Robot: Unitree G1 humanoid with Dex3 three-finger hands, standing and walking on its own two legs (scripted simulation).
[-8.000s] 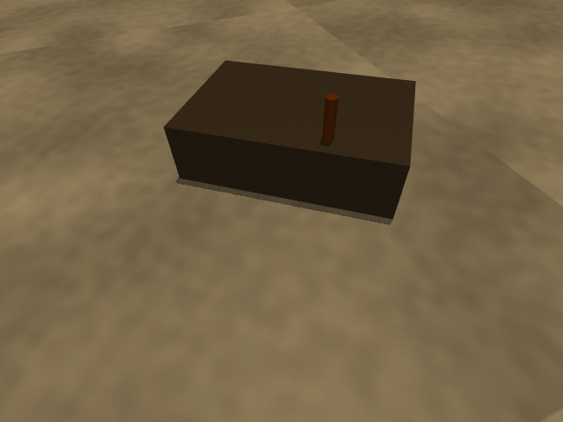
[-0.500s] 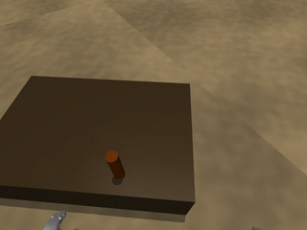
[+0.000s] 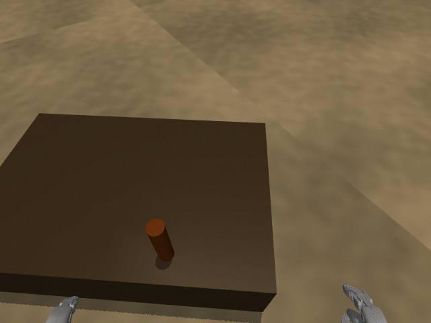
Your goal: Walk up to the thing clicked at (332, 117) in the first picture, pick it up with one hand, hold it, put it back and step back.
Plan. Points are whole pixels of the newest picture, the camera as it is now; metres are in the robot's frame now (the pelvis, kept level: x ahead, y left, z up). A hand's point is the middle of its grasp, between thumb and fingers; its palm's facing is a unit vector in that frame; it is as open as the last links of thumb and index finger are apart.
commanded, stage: go down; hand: left
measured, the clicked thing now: (161, 242) +0.41 +0.19 -0.32
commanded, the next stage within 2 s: none
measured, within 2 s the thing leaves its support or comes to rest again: neither
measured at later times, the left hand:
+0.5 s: hand out of the picture +0.13 +0.27 -0.12, palm faces +0.04 -0.94 -0.33, open 17.5 cm
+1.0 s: hand out of the picture +0.12 +0.27 -0.12, palm faces +0.06 -0.94 -0.33, open 17.5 cm
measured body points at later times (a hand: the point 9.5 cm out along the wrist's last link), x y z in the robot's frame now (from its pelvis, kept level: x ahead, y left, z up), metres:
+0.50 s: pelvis -0.01 +0.00 -0.03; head +0.03 +0.00 +0.42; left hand +0.13 +0.31 -0.10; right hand +0.15 -0.25 -0.11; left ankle +0.00 +0.12 -0.72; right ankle -0.03 -0.13 -0.72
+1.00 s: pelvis -0.02 +0.00 -0.04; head +0.01 +0.01 +0.41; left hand +0.12 +0.32 -0.09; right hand +0.14 -0.25 -0.11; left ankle +0.00 +0.12 -0.72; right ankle -0.03 -0.13 -0.72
